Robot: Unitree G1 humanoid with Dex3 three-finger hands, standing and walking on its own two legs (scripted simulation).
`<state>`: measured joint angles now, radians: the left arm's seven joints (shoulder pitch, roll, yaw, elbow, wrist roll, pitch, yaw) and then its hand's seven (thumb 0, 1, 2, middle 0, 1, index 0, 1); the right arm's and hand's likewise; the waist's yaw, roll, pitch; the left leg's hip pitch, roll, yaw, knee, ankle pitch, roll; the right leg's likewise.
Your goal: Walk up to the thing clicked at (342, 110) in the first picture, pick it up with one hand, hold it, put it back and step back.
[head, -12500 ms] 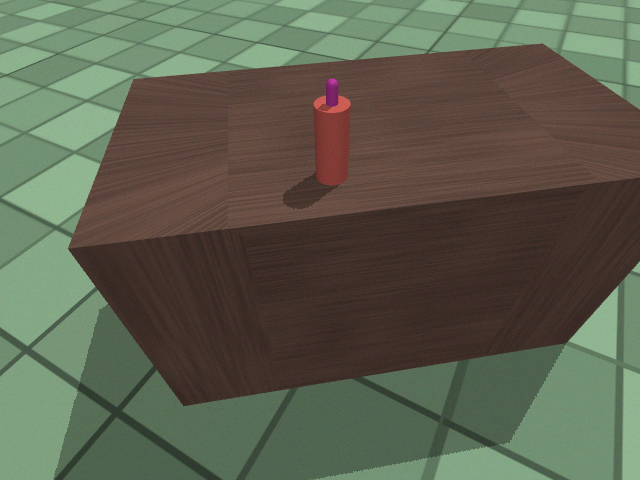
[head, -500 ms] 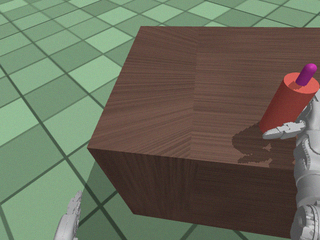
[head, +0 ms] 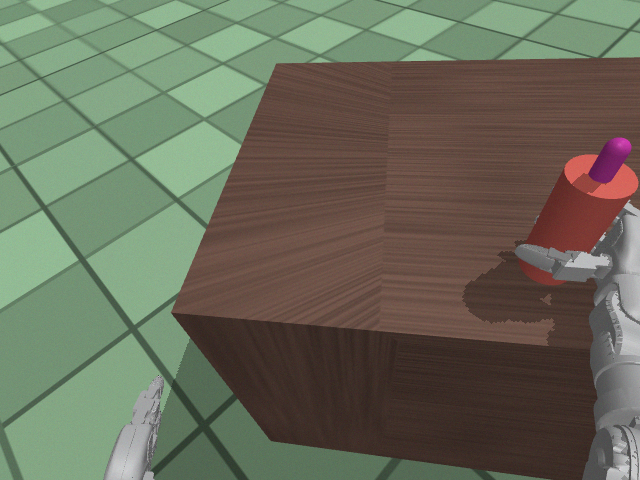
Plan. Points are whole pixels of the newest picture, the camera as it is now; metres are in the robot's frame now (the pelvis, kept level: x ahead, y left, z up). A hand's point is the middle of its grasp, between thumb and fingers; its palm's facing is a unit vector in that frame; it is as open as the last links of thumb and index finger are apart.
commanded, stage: close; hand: right
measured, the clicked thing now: (576, 213) +0.43 -0.24 +0.12
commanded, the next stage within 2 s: settle in 0.10 s
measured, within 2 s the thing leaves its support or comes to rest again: leaves its support in 0.20 s
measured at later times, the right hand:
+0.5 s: hand (574, 224) +0.43 -0.25 +0.10, palm faces +0.26 +0.96 +0.03, open 9.5 cm
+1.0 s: hand (582, 200) +0.43 -0.24 +0.14, palm faces +0.24 +0.97 +0.01, open 9.6 cm
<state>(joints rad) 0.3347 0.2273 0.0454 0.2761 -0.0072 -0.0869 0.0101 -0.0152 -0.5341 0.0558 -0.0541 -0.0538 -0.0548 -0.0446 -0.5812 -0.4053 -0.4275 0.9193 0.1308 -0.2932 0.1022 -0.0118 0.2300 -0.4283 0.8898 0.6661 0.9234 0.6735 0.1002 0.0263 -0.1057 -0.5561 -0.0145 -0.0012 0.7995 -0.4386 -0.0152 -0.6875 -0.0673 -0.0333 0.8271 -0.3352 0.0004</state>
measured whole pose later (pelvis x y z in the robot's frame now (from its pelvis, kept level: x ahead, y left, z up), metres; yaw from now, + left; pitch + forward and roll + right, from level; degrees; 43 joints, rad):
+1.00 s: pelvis +0.00 +0.00 +0.02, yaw +0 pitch +8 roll +1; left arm 0.32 0.23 0.05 0.41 -0.03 -0.08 0.04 -0.01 -0.52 0.04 -0.06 -0.06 -0.06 -0.05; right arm -0.64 -0.41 -0.37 0.83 0.15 -0.16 0.08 0.00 0.31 -0.99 0.72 1.06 0.76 1.07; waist 0.07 0.00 -0.06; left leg -0.43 -0.01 -0.01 0.67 -0.37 -0.02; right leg -0.56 -0.06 -0.05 0.70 -0.27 0.00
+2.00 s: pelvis +0.00 +0.00 +0.03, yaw -1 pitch -1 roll +0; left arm 0.28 0.23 0.08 0.53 -0.05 -0.07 0.04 -0.02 -0.52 0.05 -0.05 -0.06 -0.05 -0.05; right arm -0.48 -0.30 -0.29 0.21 0.20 0.33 0.01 0.00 0.33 -1.01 0.72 1.06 0.76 1.07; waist 0.00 -0.05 -0.06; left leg -0.18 0.01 0.00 0.50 -0.31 -0.01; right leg -0.30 -0.03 -0.04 0.50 -0.19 0.00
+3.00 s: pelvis +0.00 +0.02 +0.04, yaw -2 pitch -3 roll +0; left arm 0.24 0.26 0.10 0.63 -0.05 -0.15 0.03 -0.02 -0.53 0.05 -0.05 -0.05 -0.04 -0.04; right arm -0.52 -0.29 -0.31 -0.06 0.24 0.70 0.00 0.00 0.36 -1.05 0.72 1.08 0.76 1.09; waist -0.01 -0.08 -0.07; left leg -0.12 0.01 0.03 0.48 -0.31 0.01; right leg -0.23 -0.03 -0.02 0.45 -0.17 0.02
